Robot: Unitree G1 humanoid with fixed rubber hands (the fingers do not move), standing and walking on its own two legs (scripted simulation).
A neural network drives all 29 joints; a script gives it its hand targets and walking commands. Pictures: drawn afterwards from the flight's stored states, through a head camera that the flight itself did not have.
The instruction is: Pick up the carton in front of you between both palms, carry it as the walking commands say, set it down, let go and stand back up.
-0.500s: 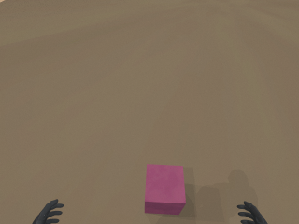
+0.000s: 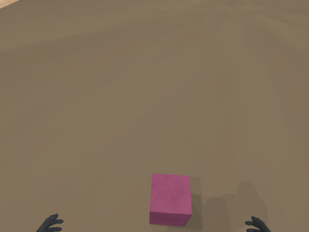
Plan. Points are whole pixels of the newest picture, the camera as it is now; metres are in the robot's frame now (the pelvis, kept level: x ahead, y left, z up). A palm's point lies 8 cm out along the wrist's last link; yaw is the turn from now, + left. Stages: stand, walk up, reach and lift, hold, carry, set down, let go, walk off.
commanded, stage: stand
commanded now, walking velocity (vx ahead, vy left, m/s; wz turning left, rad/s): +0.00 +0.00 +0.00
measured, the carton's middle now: (168, 200) +0.42 -0.09 -0.65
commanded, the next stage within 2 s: none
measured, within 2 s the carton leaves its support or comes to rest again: neither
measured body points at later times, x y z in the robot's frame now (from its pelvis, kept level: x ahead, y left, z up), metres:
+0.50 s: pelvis -0.02 +0.00 +0.00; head -0.02 +0.00 +0.45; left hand +0.09 +0.31 -0.11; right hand +0.10 -0.31 -0.10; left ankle -0.04 +0.12 -0.74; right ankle -0.03 -0.12 -0.74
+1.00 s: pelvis -0.03 +0.00 +0.01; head -0.03 +0.00 +0.46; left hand +0.07 +0.31 -0.11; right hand +0.07 -0.31 -0.11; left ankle -0.04 +0.12 -0.74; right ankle -0.03 -0.12 -0.74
